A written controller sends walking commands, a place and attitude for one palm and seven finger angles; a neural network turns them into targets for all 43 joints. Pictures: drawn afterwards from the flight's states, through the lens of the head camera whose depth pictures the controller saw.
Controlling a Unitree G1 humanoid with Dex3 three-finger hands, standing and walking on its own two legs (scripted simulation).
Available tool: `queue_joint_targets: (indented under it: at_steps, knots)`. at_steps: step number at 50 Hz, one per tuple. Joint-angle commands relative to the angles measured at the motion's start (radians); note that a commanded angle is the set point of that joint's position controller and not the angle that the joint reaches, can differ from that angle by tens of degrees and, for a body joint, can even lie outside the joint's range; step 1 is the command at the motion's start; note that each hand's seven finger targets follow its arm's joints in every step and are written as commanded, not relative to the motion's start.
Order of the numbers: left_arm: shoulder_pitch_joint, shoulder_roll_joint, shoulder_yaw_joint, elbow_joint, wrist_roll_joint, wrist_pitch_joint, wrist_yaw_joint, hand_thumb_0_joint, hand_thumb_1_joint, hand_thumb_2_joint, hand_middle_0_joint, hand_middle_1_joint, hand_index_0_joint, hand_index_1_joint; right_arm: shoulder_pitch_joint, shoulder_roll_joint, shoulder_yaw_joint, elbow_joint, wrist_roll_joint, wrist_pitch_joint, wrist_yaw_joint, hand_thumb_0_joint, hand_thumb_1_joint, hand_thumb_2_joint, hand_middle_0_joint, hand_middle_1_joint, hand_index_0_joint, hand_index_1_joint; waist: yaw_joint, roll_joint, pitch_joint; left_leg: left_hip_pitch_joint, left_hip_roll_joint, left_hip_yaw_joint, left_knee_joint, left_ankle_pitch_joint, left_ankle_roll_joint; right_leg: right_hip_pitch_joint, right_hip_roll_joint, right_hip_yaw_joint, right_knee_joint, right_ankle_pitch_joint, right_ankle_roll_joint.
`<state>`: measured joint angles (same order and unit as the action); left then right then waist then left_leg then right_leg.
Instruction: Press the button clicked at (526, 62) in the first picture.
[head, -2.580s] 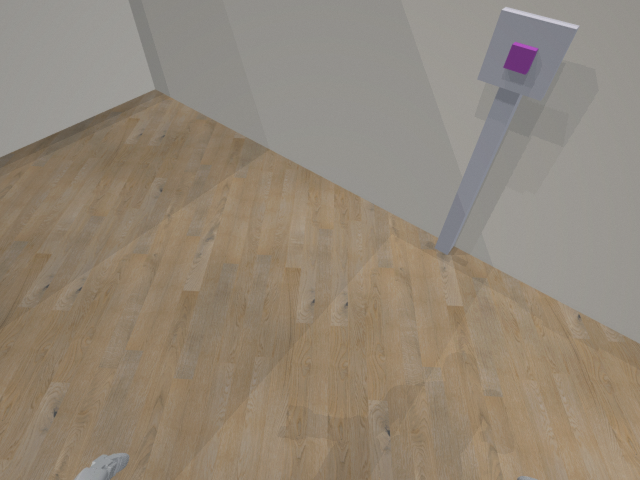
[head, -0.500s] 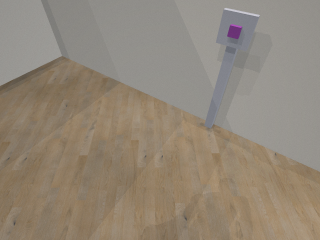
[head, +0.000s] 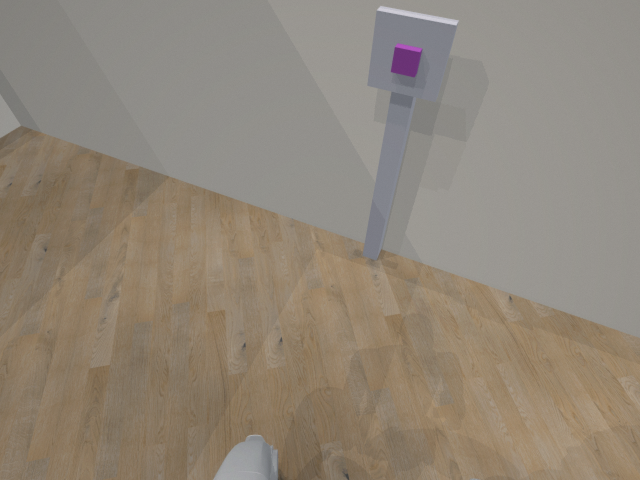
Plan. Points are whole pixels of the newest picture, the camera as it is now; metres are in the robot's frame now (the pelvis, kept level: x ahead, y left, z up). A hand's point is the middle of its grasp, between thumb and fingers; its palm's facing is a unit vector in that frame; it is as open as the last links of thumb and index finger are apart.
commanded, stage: walk to a spot facing it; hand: left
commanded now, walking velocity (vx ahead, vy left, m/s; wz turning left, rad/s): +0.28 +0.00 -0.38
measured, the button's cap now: (406, 59) +0.99 -0.11 +0.05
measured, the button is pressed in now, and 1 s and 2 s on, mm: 0 0 0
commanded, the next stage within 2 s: take the last steps up to it in 0.46 s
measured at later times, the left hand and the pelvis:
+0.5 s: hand (193, 364) +0.30 +0.24 -0.17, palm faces -0.20 -0.96 -0.19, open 7.4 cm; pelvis +0.16 +0.07 +0.00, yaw -15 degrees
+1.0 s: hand (236, 335) +0.37 +0.19 -0.18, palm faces -0.31 -0.93 -0.19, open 7.3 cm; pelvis +0.28 +0.02 -0.01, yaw -21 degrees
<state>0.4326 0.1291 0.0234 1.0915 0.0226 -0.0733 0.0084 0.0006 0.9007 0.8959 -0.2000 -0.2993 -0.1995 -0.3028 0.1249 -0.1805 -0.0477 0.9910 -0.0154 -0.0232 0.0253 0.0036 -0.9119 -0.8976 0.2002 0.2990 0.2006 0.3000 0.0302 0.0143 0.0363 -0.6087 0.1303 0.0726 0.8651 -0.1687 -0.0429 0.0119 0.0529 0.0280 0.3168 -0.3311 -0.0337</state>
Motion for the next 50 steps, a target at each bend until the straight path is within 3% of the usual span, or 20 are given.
queue_joint_targets:
  at_steps: [1,4,5,6,7,10,14,24,30,32,33,34,35,36,38,41,43,47,49,50]
  knots:
    - [0.052,0.189,0.044,-0.019,0.006,-0.006,0.021,0.000,0.900,0.900,-0.200,-0.300,-0.200,-0.300,-0.088,-0.053,-0.009,-0.096,0.003,-0.035,0.004,0.000,-0.900,-0.900,0.200,0.300,0.200,0.300,0.009,-0.139,0.082,0.113,-0.043,0.033,-0.176,-0.016,0.022,-0.086,-0.256,0.142,-0.038,0.552,-0.116]
    - [0.003,0.203,0.059,-0.041,-0.004,-0.004,0.020,0.000,0.900,0.900,-0.200,-0.300,-0.200,-0.300,0.218,-0.128,-0.031,-0.008,-0.006,-0.049,-0.026,0.000,-0.900,-0.900,0.200,0.300,0.200,0.300,-0.126,-0.080,-0.073,0.553,-0.068,0.018,-0.349,0.066,0.047,-0.194,-0.181,0.097,0.322,0.658,-0.063]
    - [0.044,0.157,0.061,-0.054,-0.017,0.001,0.010,0.000,0.900,0.900,-0.200,-0.300,-0.200,-0.300,0.354,-0.241,-0.057,0.021,-0.019,-0.053,-0.039,0.000,-0.900,-0.900,0.200,0.300,0.200,0.300,-0.160,0.144,-0.221,0.797,0.147,-0.213,-0.366,0.144,0.101,-0.359,-0.065,0.004,0.597,0.303,-0.020]
    - [0.075,0.111,0.051,-0.074,-0.022,0.005,0.000,0.000,0.900,0.900,-0.200,-0.300,-0.200,-0.300,0.413,-0.318,-0.067,0.030,-0.013,-0.048,-0.042,0.000,-0.900,-0.900,0.200,0.300,0.200,0.300,-0.141,0.364,-0.281,0.873,0.380,-0.507,-0.492,0.193,0.179,-0.532,0.019,-0.033,0.923,-0.266,0.006]
    - [0.001,0.136,0.055,-0.094,-0.013,0.010,0.004,0.000,0.900,0.900,-0.200,-0.300,-0.200,-0.300,0.348,-0.274,-0.050,0.013,-0.005,-0.038,-0.045,0.000,-0.900,-0.900,0.200,0.300,0.200,0.300,-0.132,0.233,-0.196,0.720,0.400,-0.518,-0.570,0.096,0.218,-0.562,-0.035,0.023,1.022,-0.257,-0.006]
    - [-0.081,0.117,0.068,-0.102,0.003,0.040,-0.021,0.000,0.900,0.900,-0.200,-0.300,-0.200,-0.300,0.161,-0.110,-0.007,-0.027,-0.006,-0.054,-0.051,0.000,-0.900,-0.900,0.200,0.300,0.200,0.300,-0.044,0.106,0.009,0.408,0.275,-0.215,-0.607,0.135,0.136,-0.560,-0.133,0.003,1.033,-0.043,0.026]
    - [-0.027,0.076,0.072,-0.104,0.007,0.096,-0.029,0.000,0.900,0.900,-0.200,-0.300,-0.200,-0.300,0.127,-0.086,-0.005,-0.022,-0.001,-0.058,-0.058,0.000,-0.900,-0.900,0.200,0.300,0.200,0.300,0.012,0.110,-0.024,0.333,0.214,0.023,-0.600,0.236,0.127,-0.517,-0.141,-0.041,0.988,0.049,0.059]
    - [-0.265,0.098,0.073,-0.218,0.008,0.128,-0.038,0.000,0.900,0.900,-0.200,-0.300,-0.200,-0.300,0.196,-0.139,-0.026,-0.016,-0.007,-0.029,-0.058,0.000,-0.900,-0.900,0.200,0.300,0.200,0.300,-0.045,0.113,0.012,0.511,0.246,0.133,-0.557,0.343,0.161,-0.625,-0.171,-0.094,0.684,0.091,0.094]
    - [-0.322,0.099,0.059,-0.247,0.008,0.100,-0.028,0.000,0.900,0.900,-0.200,-0.300,-0.200,-0.300,0.260,-0.167,-0.039,0.007,-0.017,-0.010,-0.047,0.000,-0.900,-0.900,0.200,0.300,0.200,0.300,-0.088,0.145,-0.029,0.563,0.269,0.167,-0.440,0.431,0.147,-0.461,-0.111,-0.169,0.410,-0.024,0.054]
    - [-0.260,0.116,0.058,-0.227,0.010,0.083,-0.027,0.000,0.900,0.900,-0.200,-0.300,-0.200,-0.300,0.263,-0.166,-0.036,0.011,-0.015,-0.009,-0.042,0.000,-0.900,-0.900,0.200,0.300,0.200,0.300,-0.049,0.101,-0.068,0.524,0.261,0.176,-0.348,0.391,0.119,-0.326,-0.079,-0.193,0.285,0.016,0.030]
    - [-0.173,0.144,0.063,-0.195,0.012,0.069,-0.025,0.000,0.900,0.900,-0.200,-0.300,-0.200,-0.300,0.248,-0.163,-0.033,0.005,-0.008,-0.011,-0.037,0.000,-0.900,-0.900,0.200,0.300,0.200,0.300,-0.001,0.042,-0.117,0.447,0.229,0.214,-0.188,0.364,0.079,-0.157,-0.086,-0.177,0.165,0.112,0.006]
    - [-0.064,0.248,0.082,-0.161,0.019,0.049,-0.014,0.000,0.900,0.900,-0.200,-0.300,-0.200,-0.300,0.253,-0.109,-0.020,-0.022,0.004,-0.012,-0.026,0.000,-0.900,-0.900,0.200,0.300,0.200,0.300,0.043,-0.201,-0.220,0.179,0.132,0.269,0.080,0.088,0.022,0.126,-0.300,0.101,0.101,0.258,-0.082]
    - [0.028,0.324,0.098,-0.127,-0.001,0.050,0.000,0.000,0.900,0.900,-0.200,-0.300,-0.200,-0.300,0.159,-0.068,-0.003,-0.077,0.006,-0.007,-0.030,0.000,-0.900,-0.900,0.200,0.300,0.200,0.300,0.080,-0.303,-0.234,-0.046,-0.015,0.182,0.313,-0.485,-0.021,0.211,-0.481,0.364,0.064,0.563,-0.210]
    - [0.032,0.305,0.094,-0.120,-0.009,0.052,0.014,0.000,0.900,0.900,-0.200,-0.300,-0.200,-0.300,0.105,-0.093,-0.009,-0.088,0.003,0.001,-0.039,0.000,-0.900,-0.900,0.200,0.300,0.200,0.300,0.089,-0.196,-0.191,-0.087,0.004,0.040,0.399,-0.478,0.000,0.159,-0.493,0.321,0.042,0.532,-0.258]
    - [-0.086,0.244,0.082,-0.128,-0.006,0.045,0.022,0.000,0.900,0.900,-0.200,-0.300,-0.200,-0.300,0.074,-0.070,-0.010,-0.070,-0.004,0.007,-0.029,0.000,-0.900,-0.900,0.200,0.300,0.200,0.300,0.041,-0.144,-0.081,-0.091,0.042,-0.007,0.409,-0.341,0.005,-0.004,-0.416,0.232,-0.016,0.272,-0.206]
    - [-0.206,0.182,0.056,-0.138,0.004,0.028,0.018,0.000,0.900,0.900,-0.200,-0.300,-0.200,-0.300,0.166,-0.047,-0.017,-0.026,-0.014,0.020,-0.021,0.000,-0.900,-0.900,0.200,0.300,0.200,0.300,-0.058,-0.119,0.006,0.068,0.040,0.004,0.247,-0.234,-0.010,-0.245,-0.328,0.057,-0.064,0.223,-0.140]
    - [-0.208,0.176,0.056,-0.129,0.006,0.022,0.014,0.000,0.900,0.900,-0.200,-0.300,-0.200,-0.300,0.197,-0.028,-0.013,-0.013,-0.014,0.021,-0.017,0.000,-0.900,-0.900,0.200,0.300,0.200,0.300,-0.071,-0.137,0.025,0.122,0.029,0.024,0.106,-0.198,-0.013,-0.280,-0.302,0.010,-0.076,0.183,-0.133]
    - [-0.142,0.201,0.060,-0.086,0.004,0.021,0.003,0.000,0.900,0.900,-0.200,-0.300,-0.200,-0.300,0.153,-0.020,-0.009,-0.028,-0.012,0.000,-0.009,0.000,-0.900,-0.900,0.200,0.300,0.200,0.300,-0.036,-0.141,0.024,0.212,-0.013,0.072,-0.143,-0.166,0.000,-0.234,-0.293,0.011,-0.053,0.103,-0.128]
    - [-0.153,0.208,0.062,-0.073,-0.002,0.027,-0.002,0.000,0.900,0.900,-0.200,-0.300,-0.200,-0.300,0.210,-0.037,-0.012,-0.007,-0.014,-0.011,-0.013,0.000,-0.900,-0.900,0.200,0.300,0.200,0.300,-0.064,-0.134,0.004,0.337,-0.036,0.101,-0.274,-0.092,0.005,-0.252,-0.269,-0.013,0.011,0.027,-0.100]
    - [-0.150,0.194,0.060,-0.068,-0.007,0.031,-0.005,0.000,0.900,0.900,-0.200,-0.300,-0.200,-0.300,0.265,-0.060,-0.017,0.014,-0.016,-0.019,-0.016,0.000,-0.900,-0.900,0.200,0.300,0.200,0.300,-0.089,-0.062,-0.014,0.465,-0.046,0.104,-0.353,-0.053,0.007,-0.310,-0.235,-0.039,0.099,0.001,-0.075]
